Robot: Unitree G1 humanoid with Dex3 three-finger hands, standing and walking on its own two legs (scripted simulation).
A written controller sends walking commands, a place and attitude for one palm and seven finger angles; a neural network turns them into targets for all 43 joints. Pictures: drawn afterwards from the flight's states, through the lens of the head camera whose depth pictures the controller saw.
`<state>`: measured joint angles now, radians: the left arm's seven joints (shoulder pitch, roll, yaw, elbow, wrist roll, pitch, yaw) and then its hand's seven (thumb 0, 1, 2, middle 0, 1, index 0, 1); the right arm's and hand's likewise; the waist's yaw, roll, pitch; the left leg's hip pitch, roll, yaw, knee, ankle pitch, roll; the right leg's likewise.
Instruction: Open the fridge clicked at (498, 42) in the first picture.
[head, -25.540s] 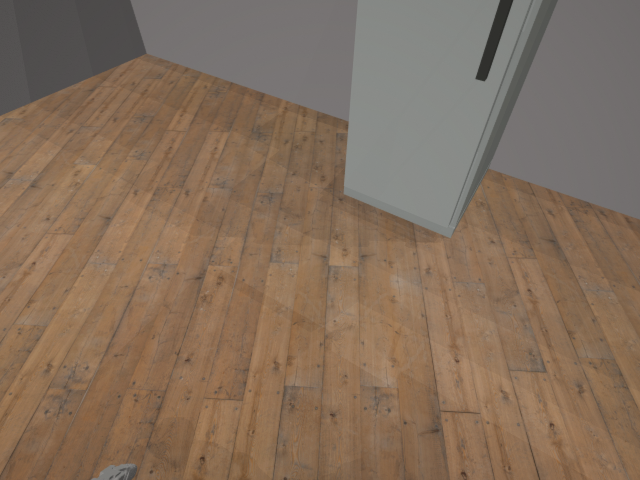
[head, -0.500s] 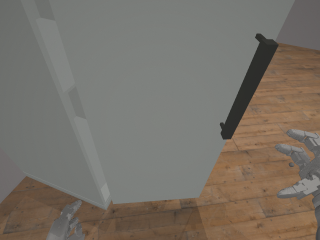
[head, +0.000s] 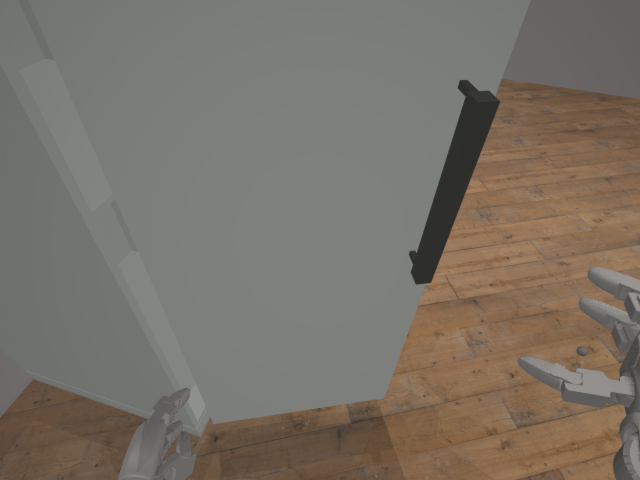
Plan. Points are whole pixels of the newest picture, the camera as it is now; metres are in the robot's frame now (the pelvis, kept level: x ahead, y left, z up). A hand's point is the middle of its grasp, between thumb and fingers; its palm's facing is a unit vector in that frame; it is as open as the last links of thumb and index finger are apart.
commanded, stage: draw the hand back to the body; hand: right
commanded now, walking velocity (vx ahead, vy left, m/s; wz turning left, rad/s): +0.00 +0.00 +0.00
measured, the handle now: (439, 196) +0.47 -0.18 +0.13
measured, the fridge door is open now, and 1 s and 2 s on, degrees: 64 64 64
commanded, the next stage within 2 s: step back with the hand held close in 0.76 s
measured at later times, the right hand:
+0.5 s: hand (621, 347) +0.21 -0.28 +0.16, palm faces +0.47 +0.79 -0.38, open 7.9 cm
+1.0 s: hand (614, 350) +0.20 -0.26 +0.17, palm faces +0.46 +0.80 -0.38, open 7.4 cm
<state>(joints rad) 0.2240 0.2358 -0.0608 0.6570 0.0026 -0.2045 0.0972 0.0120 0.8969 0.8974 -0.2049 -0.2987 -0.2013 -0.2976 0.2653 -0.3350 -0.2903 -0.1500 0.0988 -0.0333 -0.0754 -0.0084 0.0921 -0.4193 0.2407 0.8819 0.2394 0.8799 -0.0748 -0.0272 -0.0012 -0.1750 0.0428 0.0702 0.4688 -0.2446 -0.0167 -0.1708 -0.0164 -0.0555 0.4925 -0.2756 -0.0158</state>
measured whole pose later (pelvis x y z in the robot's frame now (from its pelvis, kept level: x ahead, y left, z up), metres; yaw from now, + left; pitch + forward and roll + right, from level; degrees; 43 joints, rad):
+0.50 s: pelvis +0.02 +0.00 +0.00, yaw +0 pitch -5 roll +0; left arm 0.21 0.23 -0.03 0.65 0.02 -0.14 0.07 0.01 0.90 0.90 -0.20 -0.30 -0.20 -0.30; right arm 0.43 -0.36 -0.36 -0.37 0.08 -0.04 -0.09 0.01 -0.77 -0.84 0.22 0.37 0.21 0.37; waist -0.08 -0.05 0.00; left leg -0.08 0.04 0.06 0.39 -0.24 -0.02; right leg -0.07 -0.02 -0.06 0.41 -0.27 -0.01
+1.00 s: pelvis +0.00 +0.01 +0.00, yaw +0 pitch -3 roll +1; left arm 0.20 0.24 -0.03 0.63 0.01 -0.11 0.08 0.01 0.90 0.90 -0.20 -0.30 -0.20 -0.30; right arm 0.42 -0.35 -0.37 -0.36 0.06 -0.11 -0.10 0.02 -0.89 -0.90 0.21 0.30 0.21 0.30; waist -0.05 -0.05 -0.01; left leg -0.13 0.01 0.07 0.38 -0.19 -0.01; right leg -0.15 -0.04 -0.05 0.46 -0.26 -0.01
